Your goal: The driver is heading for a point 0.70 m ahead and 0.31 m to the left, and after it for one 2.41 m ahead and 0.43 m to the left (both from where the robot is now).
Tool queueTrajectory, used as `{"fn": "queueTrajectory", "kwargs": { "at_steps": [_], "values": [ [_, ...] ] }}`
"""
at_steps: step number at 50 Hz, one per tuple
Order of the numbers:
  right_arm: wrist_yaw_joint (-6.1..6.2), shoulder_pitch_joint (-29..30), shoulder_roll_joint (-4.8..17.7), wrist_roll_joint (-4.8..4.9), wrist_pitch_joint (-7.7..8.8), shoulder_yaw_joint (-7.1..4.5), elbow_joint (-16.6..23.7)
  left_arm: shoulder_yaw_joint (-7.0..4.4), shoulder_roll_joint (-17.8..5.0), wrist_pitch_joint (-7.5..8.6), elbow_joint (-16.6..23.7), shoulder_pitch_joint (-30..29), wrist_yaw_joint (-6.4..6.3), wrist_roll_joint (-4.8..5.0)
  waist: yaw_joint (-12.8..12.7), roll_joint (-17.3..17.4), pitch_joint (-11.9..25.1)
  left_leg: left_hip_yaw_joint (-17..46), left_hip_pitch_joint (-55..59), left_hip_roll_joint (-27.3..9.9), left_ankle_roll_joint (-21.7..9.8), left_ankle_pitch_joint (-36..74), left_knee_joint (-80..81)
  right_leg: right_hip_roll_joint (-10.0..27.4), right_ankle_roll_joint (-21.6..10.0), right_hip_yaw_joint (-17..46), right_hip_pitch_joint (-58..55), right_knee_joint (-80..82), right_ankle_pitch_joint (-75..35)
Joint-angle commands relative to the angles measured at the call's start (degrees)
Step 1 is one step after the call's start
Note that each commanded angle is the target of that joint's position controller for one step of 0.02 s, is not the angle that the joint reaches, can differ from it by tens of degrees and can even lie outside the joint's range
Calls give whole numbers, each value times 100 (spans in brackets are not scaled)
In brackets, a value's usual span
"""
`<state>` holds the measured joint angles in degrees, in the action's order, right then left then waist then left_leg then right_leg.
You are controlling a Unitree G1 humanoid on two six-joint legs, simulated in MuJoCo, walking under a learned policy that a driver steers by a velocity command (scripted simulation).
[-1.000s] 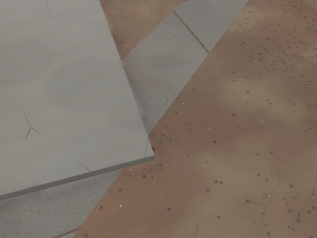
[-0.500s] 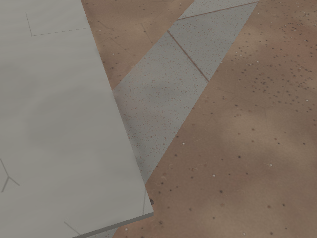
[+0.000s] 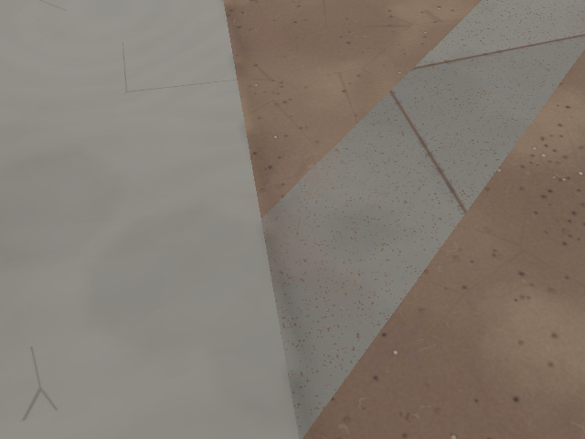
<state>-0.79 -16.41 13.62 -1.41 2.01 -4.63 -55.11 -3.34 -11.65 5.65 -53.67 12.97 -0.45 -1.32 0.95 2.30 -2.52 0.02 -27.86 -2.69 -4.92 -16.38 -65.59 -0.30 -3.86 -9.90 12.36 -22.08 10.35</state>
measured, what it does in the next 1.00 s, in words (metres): climbs, turning left: left foot 0.05 m higher, then right foot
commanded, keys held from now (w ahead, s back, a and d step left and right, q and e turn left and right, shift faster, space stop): w+q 1.00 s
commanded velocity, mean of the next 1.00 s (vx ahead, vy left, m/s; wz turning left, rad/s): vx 0.50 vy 0.00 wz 0.57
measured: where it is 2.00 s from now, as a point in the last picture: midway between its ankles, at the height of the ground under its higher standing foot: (204, 349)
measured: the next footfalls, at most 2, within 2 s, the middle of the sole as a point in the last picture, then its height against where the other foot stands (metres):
left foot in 0.32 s outside the picture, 0.05 m higher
right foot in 0.84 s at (290, 390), level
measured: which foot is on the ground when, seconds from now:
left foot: up 0.00-0.30, down 0.32-0.82, up 0.84-1.00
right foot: down 0.00-0.40, up 0.42-0.82, down 0.84-1.00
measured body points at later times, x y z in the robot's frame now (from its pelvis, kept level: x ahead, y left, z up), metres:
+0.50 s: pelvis +0.24 +0.07 +0.01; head +0.28 +0.07 +0.46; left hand +0.22 +0.33 -0.12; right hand +0.43 -0.13 -0.12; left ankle +0.28 +0.14 -0.70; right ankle +0.17 -0.10 -0.62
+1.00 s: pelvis +0.48 +0.10 +0.04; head +0.50 +0.09 +0.49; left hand +0.34 +0.34 -0.08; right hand +0.78 +0.01 -0.06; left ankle +0.40 +0.19 -0.59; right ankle +0.54 +0.03 -0.70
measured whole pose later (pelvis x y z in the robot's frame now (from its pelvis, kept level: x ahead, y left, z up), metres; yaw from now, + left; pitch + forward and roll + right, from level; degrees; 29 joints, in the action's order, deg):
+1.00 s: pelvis +0.48 +0.10 +0.04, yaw +35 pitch -1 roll +0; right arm -3.5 -4.6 16.0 -2.1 0.4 -4.1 -40.4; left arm -3.6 -13.5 3.1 -48.3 21.7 0.0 -2.4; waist -1.6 3.2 -1.9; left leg 2.7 -33.8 2.3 -4.6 -14.9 -74.8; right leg 0.4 9.9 -7.9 12.0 -25.7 17.9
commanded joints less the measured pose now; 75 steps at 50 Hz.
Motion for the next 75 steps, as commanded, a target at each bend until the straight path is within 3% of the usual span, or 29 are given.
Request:
{"fn": "queueTrajectory", "kwargs": {
  "at_steps": [1, 13, 17, 19, 20, 21, 22, 23, 26, 28, 36, 40, 41, 42, 43, 45, 46, 48, 57, 60, 63, 65, 67, 68, 69, 70, 71, 73, 75],
  "values": [
    [-105, -208, -61, -55, -126, 1, 268, -70, -438, 167, 95, 435, -31, 53, 71, -659, 78, 125, -800, -327, 79, 506, -98, 1616, -399, 1066, -457, 1355, -938],
    [-277, 2077, -116, -76, -167, 188, 1257, -70, -587, 21, -212, 1465, -116, -46, -352, -583, -618, -650, -1621, -260, -14, 849, 2012, 1758, -380, -231, -1665, 1268, -2178],
    [-194, 1098, 139, -24, -174, 45, 1136, -136, -949, -157, -178, 1593, -115, -24, 76, -665, 253, -1429, 345, 799, -558, -434, 2256, 1673, -281, -760, -1674, -856, -6043],
    [-110, -164, 333, -53, -178, -137, 744, -147, -1170, -179, -9, 1445, -24, 165, 584, -272, 1171, -1066, 3225, 965, -847, 318, 3077, 1349, 107, -829, 106, -3035, -4852],
    [-40, -741, 837, -108, -215, -327, 598, -139, -1073, -123, 437, 747, 61, 249, 982, 688, 1411, 1020, 4790, -250, -1466, 139, 3918, 572, 477, -591, 2288, -5414, -775],
    [76, -784, 1157, -120, -219, -389, 664, -57, -752, -36, 764, 306, 139, 191, 762, 299, 1884, 2459, 5089, -1254, -1676, 900, 4120, 472, 517, 531, 3003, -6374, 1609],
    [171, -595, 1161, -153, -217, -343, 733, -28, -685, 1, 916, -72, 155, 164, 653, -647, 1513, 2386, 4369, -1268, -1435, 926, 4406, 701, 431, 1036, 3060, -6049, 1198],
    [198, -225, 1010, -118, -178, -292, 698, -12, -606, -9, 907, 47, 157, 166, 310, -827, 952, 2219, 3542, -1204, -1190, 740, 4647, 898, 410, 1110, 2876, -5380, 985],
    [173, 622, 577, -35, -11, -146, 884, -54, -595, -267, 798, 406, 139, -73, -281, -413, 365, 1162, 1899, -613, -929, 638, 5000, 939, 523, 1063, 1966, -4548, 907],
    [131, 595, 613, 5, 95, -127, 872, -66, -574, -421, 878, 302, 175, -100, -368, -184, 284, 849, 1464, -425, -950, 597, 5244, 800, 639, 896, 1793, -4101, 437],
    [24, 534, 1029, -80, 139, -220, 958, -160, -910, -594, 1439, -710, 158, 23, -347, 236, 223, 1026, 1847, -477, -633, 437, 5341, 708, 835, 1002, 1558, -2101, -428],
    [15, 1019, 1067, -147, 20, -231, 1146, -340, -1088, -631, 1194, 497, 68, 141, -899, 273, 231, 1123, 1342, -480, -458, 535, 4382, 557, 696, 694, -81, -1658, 348],
    [21, 1343, 1006, -163, -17, -209, 1250, -414, -1092, -563, 805, 1717, 33, 145, -1510, -184, 569, 872, 984, -159, -314, 563, 2979, 428, 636, 565, -1178, -1044, 49],
    [-25, 1409, 564, -231, -38, -95, 1303, -436, -1094, -472, 428, 2487, 20, 13, -1699, -1349, 512, 350, 269, 677, -226, -372, 663, 695, 704, 1042, -1753, -275, 767],
    [-120, 308, -93, 86, 4, 67, 1750, -380, -1539, -355, 753, 1306, 64, -251, -193, -3384, 567, 328, -1329, 1284, -144, -1118, -697, 2036, 119, 4515, -1667, 1166, 2969],
    [-146, 509, 663, 57, -12, 6, 1545, -137, -723, -259, 1423, -192, 176, -146, 181, -891, -87, 570, -1341, 456, -102, -446, -1315, 2330, -215, 4080, -248, 1467, 2966],
    [-179, 778, 750, 33, -31, -31, 1617, -113, -719, -225, 1341, -108, 142, -144, 178, -455, -82, 546, -1178, 302, 10, -249, -1092, 2039, -99, 3298, -126, 1334, 2046],
    [-306, 1241, 665, -95, -119, -33, 1846, -119, -779, -114, 1013, 459, -1, -116, -45, -565, 27, 391, -1324, 273, 70, 263, -1191, 1651, 12, 2223, -364, 1266, 935],
    [-380, 2244, 406, -133, -329, 12, 2217, -67, -695, 65, 718, 1408, -43, -42, -375, -497, -165, 23, -2341, 406, 101, 910, -181, 1578, -170, 762, -1382, 1389, -357],
    [-365, 2543, 76, -118, -258, 146, 2270, -15, -528, 29, 515, 1703, -62, -21, -548, -599, -360, -244, -1938, 520, 66, 899, 1293, 1511, -249, 580, -1596, 1314, -1849],
    [-293, 2339, -87, -107, -171, 260, 2117, 11, -514, -28, 229, 1729, -48, 77, -417, -979, -189, -900, -751, 657, -88, 872, 2645, 1207, -162, 329, -1796, 910, -4468],
    [-204, 1576, 131, -137, -75, 205, 1807, -44, -814, -58, 120, 1593, -50, 114, -31, -1252, 232, -799, 318, 880, -269, 1025, 3364, 1133, -120, 364, -1983, 35, -5697],
    [-94, 267, 427, -226, 88, 113, 1234, -91, -934, -117, 157, 1255, -66, 252, 615, -1061, 759, -497, 2128, 636, -417, 2636, 4715, 933, 45, 310, -1439, -1503, -4874],
    [-12, -265, 740, -372, 173, 70, 1066, -17, -551, -141, 399, 1122, -44, 334, 695, -422, 1368, 481, 3943, -637, -702, 4827, 4026, 504, 142, 425, 142, -3058, -1036],
    [50, -317, 916, -260, 224, 81, 1117, 123, 86, -204, 495, 2000, -50, 431, 107, 418, 2484, 1888, 5400, -2312, -1355, 8962, 2922, -114, 178, 1193, 1377, -4521, 2953],
    [124, -324, 977, 83, 153, -14, 1158, 14, -340, -321, 341, 1950, -139, 442, 302, 295, 2723, 1608, 4609, -2313, -1662, 8032, 3534, -91, 206, 1512, 1296, -4902, 2406],
    [149, 248, 590, 147, 132, 87, 1237, -36, -475, -377, 343, 1660, -158, 329, 62, 183, 1883, 1306, 3781, -2008, -1556, 6517, 4012, 113, 258, 1331, 1556, -4921, 2014],
    [220, 688, 111, 131, 157, 248, 1235, -111, -544, -467, 326, 1260, -88, 38, -206, -26, 725, 678, 2366, -1429, -1059, 5300, 4601, 301, 390, 1202, 1497, -4493, 1530],
    [315, 585, 204, 111, 165, 234, 1189, -115, -333, -645, 298, 1413, 3, -20, -367, -6, 719, 229, 1695, -1303, -925, 5105, 4805, 243, 501, 1084, 1038, -4490, 1339]
  ]
}}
